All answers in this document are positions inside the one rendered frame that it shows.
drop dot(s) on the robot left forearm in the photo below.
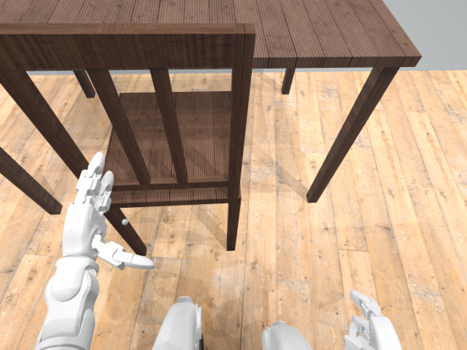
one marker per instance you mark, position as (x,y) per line
(70,296)

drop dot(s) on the robot left hand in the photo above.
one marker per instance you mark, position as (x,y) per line
(85,216)

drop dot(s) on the robot thigh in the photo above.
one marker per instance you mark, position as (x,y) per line
(181,327)
(284,337)

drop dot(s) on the robot left thigh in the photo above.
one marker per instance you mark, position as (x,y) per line
(181,327)

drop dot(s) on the robot right hand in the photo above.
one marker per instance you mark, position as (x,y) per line
(378,333)

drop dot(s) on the chair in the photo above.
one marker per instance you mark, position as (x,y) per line
(165,148)

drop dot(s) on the robot right thigh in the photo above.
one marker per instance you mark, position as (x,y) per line
(284,337)

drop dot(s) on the table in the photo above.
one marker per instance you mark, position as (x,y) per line
(290,34)

